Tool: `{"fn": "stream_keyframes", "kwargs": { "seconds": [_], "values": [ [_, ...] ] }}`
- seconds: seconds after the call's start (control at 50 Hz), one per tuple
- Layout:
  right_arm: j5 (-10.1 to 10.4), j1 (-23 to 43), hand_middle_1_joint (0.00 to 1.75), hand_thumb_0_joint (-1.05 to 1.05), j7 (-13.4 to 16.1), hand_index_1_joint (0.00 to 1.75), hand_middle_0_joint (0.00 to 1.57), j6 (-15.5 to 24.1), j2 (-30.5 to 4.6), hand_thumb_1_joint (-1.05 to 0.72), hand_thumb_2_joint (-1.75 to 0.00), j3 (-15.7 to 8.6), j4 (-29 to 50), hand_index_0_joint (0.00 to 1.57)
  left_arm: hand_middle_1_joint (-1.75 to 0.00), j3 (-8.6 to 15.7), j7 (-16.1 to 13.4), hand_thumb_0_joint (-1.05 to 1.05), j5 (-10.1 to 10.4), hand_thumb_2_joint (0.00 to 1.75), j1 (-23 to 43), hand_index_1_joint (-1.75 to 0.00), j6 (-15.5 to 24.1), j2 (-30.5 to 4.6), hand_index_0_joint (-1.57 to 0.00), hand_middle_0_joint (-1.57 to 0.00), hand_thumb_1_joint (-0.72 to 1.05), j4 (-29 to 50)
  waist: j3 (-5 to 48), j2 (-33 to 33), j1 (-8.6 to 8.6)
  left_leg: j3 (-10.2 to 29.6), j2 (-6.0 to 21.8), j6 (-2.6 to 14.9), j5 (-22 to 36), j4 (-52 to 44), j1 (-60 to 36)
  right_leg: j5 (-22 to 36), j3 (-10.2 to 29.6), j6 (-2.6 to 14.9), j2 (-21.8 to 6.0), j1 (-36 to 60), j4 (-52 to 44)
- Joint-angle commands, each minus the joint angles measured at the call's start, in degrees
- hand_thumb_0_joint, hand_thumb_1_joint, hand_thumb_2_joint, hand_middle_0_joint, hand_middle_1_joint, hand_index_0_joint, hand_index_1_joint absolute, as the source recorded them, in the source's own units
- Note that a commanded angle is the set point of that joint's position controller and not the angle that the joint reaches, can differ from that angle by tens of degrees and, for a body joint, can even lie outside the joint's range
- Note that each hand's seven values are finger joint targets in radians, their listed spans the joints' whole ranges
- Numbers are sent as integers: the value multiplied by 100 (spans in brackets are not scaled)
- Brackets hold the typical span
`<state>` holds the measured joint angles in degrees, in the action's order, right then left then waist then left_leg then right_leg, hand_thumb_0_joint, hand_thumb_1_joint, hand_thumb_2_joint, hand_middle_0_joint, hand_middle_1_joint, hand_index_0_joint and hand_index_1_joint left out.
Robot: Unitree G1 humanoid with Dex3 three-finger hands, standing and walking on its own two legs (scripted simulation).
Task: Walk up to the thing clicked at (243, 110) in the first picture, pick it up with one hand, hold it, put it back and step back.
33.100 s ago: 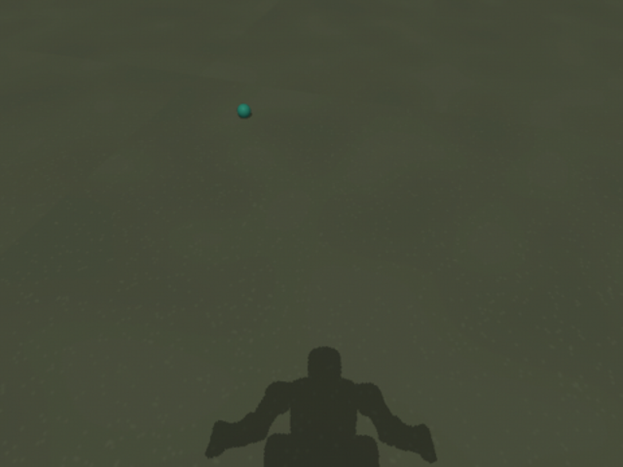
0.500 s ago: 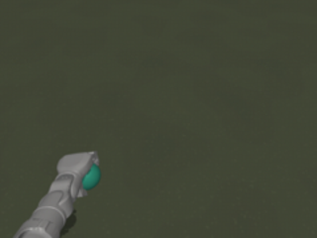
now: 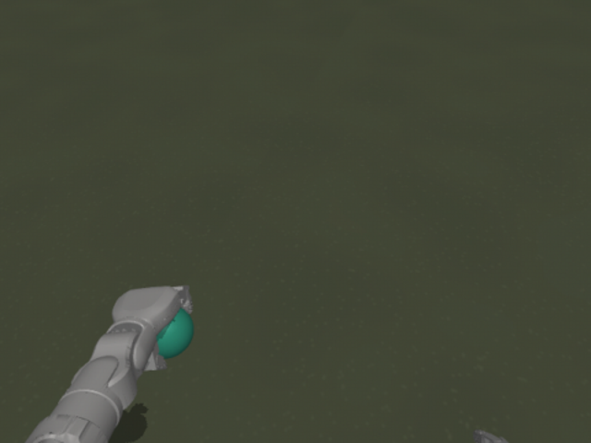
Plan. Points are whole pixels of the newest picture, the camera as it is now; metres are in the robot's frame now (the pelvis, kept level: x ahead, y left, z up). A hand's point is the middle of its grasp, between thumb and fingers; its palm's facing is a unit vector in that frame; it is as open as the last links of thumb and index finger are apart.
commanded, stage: hold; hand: left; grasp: from above
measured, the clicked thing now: (167, 331) +0.32 +0.22 -0.06
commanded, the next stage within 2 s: crouch in 1.42 s
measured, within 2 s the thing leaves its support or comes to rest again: neither
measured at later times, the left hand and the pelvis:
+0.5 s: hand (151, 348) +0.28 +0.22 -0.03, palm faces -0.44 -0.05 -0.90, open 10.6 cm; pelvis -0.02 +0.00 +0.01, yaw +0 degrees
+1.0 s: hand (151, 351) +0.27 +0.22 -0.02, palm faces -0.44 -0.05 -0.90, open 10.7 cm; pelvis -0.02 +0.00 +0.01, yaw +0 degrees
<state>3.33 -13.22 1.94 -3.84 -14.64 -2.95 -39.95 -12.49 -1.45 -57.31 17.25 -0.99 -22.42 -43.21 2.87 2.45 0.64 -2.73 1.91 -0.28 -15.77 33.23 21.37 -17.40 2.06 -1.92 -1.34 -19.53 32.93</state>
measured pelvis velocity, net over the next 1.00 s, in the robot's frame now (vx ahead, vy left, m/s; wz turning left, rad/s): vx -0.02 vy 0.00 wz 0.00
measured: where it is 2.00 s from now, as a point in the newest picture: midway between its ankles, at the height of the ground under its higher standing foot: outside the picture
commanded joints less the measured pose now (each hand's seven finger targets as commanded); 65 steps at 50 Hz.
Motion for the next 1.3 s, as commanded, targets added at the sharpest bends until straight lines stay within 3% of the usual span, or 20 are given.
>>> {"fn": "stream_keyframes", "kwargs": {
  "seconds": [0.0, 0.06, 0.12, 0.2, 0.46, 0.52, 0.58, 0.62, 0.76, 0.8, 0.86, 0.92, 0.98, 1.0, 1.04, 1.08, 1.12, 1.16, 1.24, 1.28],
  "values": [
    [-16, 302, 30, 0, 85, 30, 20, 164, -785, -90, -90, -226, 718, 20, -101, 530, -162, 0, 0, 95, 1772, -97, -25, -1151, -81, -77, 45, 988, 1293, -189, 14, 34, -191, 68, 1469, -452, -1025, 1411, -175, 204, 337, 298, -497],
    [-1, 398, 30, 0, 100, 30, 20, 161, -786, -90, -90, -215, 761, 20, -102, 591, -130, 0, 55, 97, 1876, -98, -6, -1258, -82, -78, 46, 1281, 1295, -167, -67, 8, -204, 77, 1400, -509, -1047, 1343, -171, 191, 321, 360, -586],
    [-3, 440, 30, 0, 104, 30, 20, 149, -773, -90, -90, -204, 773, 20, -100, 540, -95, 0, 15, 98, 1800, -97, -9, -1179, -83, -80, 46, 1264, 1285, -226, -11, -17, -216, 101, 1399, -538, -1150, 1375, -157, 173, 298, 361, -640],
    [3, 533, 30, 0, 113, 30, 20, 160, -778, -90, -90, -191, 807, 20, -100, 542, -65, 0, 40, 98, 1739, -97, 32, -1179, -81, -78, 43, 1290, 1110, -150, -49, 26, -189, 68, 1095, -680, -1114, 1008, -184, 214, 318, 338, -712],
    [25, 775, 30, 0, 145, 30, 20, 216, -724, -90, -90, -130, 856, 20, -106, 556, 37, 0, 113, 98, 1601, -102, 23, -1187, -78, -73, 41, 1614, 1064, -190, -121, 5, -190, 76, 965, -816, -1230, 844, -163, 200, 303, 421, -859],
    [29, 769, 30, 0, 161, 30, 20, 225, -732, -90, -90, -132, 854, 20, -105, 645, 100, 0, 81, 97, 1702, -101, 52, -1315, -76, -72, 39, 1836, 1197, -100, -147, -11, -205, 83, 1056, -817, -1304, 941, -144, 201, 295, 478, -858],
    [41, 840, 30, 0, 171, 30, 20, 228, -699, -90, -90, -100, 886, 20, -105, 511, 170, 0, 128, 97, 1532, -100, 34, -1147, -77, -73, 40, 1802, 1074, -239, -124, -10, -190, 97, 1048, -859, -1340, 927, -157, 195, 300, 479, -898],
    [43, 893, 30, 0, 186, 30, 20, 222, -707, -90, -90, -103, 905, 20, -106, 626, 182, 0, 144, 97, 1508, -101, 42, -1265, -77, -72, 39, 1863, 1030, -229, -154, -22, -209, 104, 1024, -857, -1305, 904, -156, 180, 284, 464, -954],
    [55, 928, 30, 0, 195, 30, 20, 205, -686, -90, -90, -66, 921, 20, -107, 578, 199, 0, 117, 96, 1454, -102, 26, -1213, -76, -71, 38, 1799, 923, -295, -136, -40, -218, 126, 926, -923, -1314, 814, -149, 174, 275, 459, -1011],
    [51, 903, 30, 0, 199, 30, 20, 196, -678, -91, -90, -80, 911, 20, -105, 655, 217, 0, 92, 97, 1614, -100, 60, -1329, -75, -71, 36, 2018, 1112, -133, -152, -49, -225, 120, 1046, -908, -1414, 942, -130, 179, 261, 524, -979],
    [52, 930, 30, 0, 212, 30, 20, 198, -656, -91, -90, -66, 932, 20, -106, 567, 231, 0, 109, 99, 1769, -102, 95, -1259, -74, -70, 35, 2201, 1168, -82, -145, -39, -214, 109, 1131, -916, -1482, 1016, -145, 191, 280, 518, -952],
    [56, 933, 30, 0, 213, 30, 20, 183, -662, -91, -90, -72, 919, 20, -106, 640, 196, 0, 105, 99, 1570, -102, 65, -1275, -74, -70, 34, 2026, 1141, -131, -173, -40, -216, 107, 1181, -933, -1474, 1040, -160, 193, 280, 599, -981],
    [63, 938, 30, 0, 205, 30, 20, 183, -667, -91, -90, -76, 937, 20, -108, 544, 201, 0, 92, 100, 1479, -104, 35, -1156, -73, -69, 34, 1917, 1024, -134, -150, -18, -183, 81, 1120, -996, -1460, 955, -187, 226, 308, 534, -966],
    [58, 939, 30, 0, 208, 30, 20, 179, -669, -91, -90, -82, 913, 20, -105, 640, 180, 0, 91, 100, 1436, -102, 33, -1252, -72, -68, 32, 1955, 1045, -128, -198, -19, -194, 87, 1151, -977, -1445, 972, -192, 215, 299, 567, -989],
    [63, 951, 30, 0, 199, 30, 20, 183, -660, -91, -90, -71, 940, 20, -108, 408, 208, 0, 109, 100, 1487, -104, 31, -1062, -73, -68, 34, 2022, 998, -218, -128, -11, -198, 91, 1151, -971, -1439, 997, -184, 209, 294, 534, -988],
    [68, 955, 30, 0, 204, 30, 20, 167, -673, -91, -90, -76, 937, 20, -107, 655, 192, 0, 102, 101, 1523, -104, 30, -1315, -72, -68, 32, 1999, 1017, -88, -191, -19, -207, 84, 1101, -993, -1464, 929, -169, 217, 282, 547, -1024],
    [58, 956, 30, 0, 198, 30, 20, 169, -669, -90, -90, -73, 953, 20, -107, 444, 211, 0, 118, 102, 1508, -104, 50, -1079, -72, -69, 32, 2068, 1023, -234, -116, -2, -198, 101, 1063, -993, -1482, 938, -170, 204, 283, 533, -1026],
    [59, 902, 30, 0, 207, 30, 20, 163, -689, -91, -90, -91, 924, 20, -106, 664, 182, 0, 78, 103, 1534, -103, 47, -1319, -72, -69, 31, 1978, 1097, -122, -144, -8, -202, 97, 1154, -977, -1507, 1003, -175, 210, 278, 577, -1012],
    [60, 865, 30, 0, 212, 30, 20, 156, -668, -91, -90, -82, 882, 20, -108, 681, 134, 0, 64, 102, 1607, -104, 38, -1309, -72, -68, 32, 1900, 1131, -202, -164, -36, -214, 114, 1304, -933, -1507, 1162, -176, 188, 273, 643, -1008],
    [56, 884, 30, 0, 203, 30, 20, 155, -660, -91, -90, -82, 879, 20, -110, 558, 146, 0, 81, 102, 1730, -106, 42, -1223, -72, -67, 32, 1989, 1181, -152, -139, -34, -218, 104, 1347, -934, -1558, 1209, -179, 194, 270, 622, -999]
  ]
}}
